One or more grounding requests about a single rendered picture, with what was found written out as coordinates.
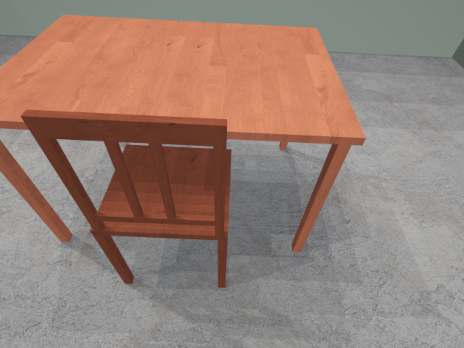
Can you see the chair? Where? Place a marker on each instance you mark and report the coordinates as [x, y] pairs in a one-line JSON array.
[[156, 191]]

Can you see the table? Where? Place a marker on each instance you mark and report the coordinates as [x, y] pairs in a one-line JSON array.
[[271, 83]]

